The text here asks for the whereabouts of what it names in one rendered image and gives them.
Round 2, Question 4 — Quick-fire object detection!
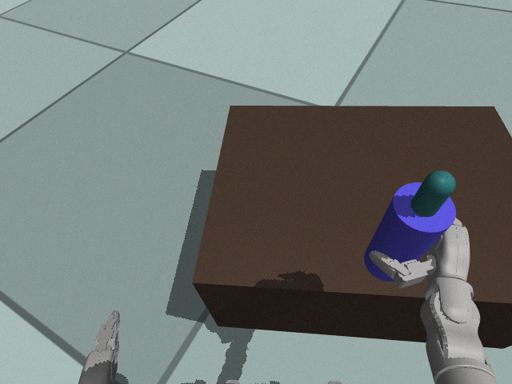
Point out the left robot hand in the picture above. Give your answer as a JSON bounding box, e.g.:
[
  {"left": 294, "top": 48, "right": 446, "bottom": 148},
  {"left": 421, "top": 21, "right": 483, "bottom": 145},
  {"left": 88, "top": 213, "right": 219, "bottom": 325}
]
[{"left": 78, "top": 310, "right": 120, "bottom": 384}]

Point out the bottle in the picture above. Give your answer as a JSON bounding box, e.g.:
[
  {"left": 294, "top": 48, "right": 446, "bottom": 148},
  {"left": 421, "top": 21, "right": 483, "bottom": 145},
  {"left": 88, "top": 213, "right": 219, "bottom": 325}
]
[{"left": 364, "top": 170, "right": 456, "bottom": 282}]

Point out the right robot hand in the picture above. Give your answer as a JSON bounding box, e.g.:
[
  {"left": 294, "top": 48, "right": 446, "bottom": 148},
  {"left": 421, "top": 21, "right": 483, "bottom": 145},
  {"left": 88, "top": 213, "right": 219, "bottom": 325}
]
[{"left": 369, "top": 218, "right": 470, "bottom": 289}]

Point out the right robot arm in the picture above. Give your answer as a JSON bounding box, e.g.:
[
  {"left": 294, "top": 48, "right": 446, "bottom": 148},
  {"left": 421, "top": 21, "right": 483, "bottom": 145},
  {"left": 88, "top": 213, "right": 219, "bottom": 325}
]
[{"left": 420, "top": 276, "right": 498, "bottom": 384}]

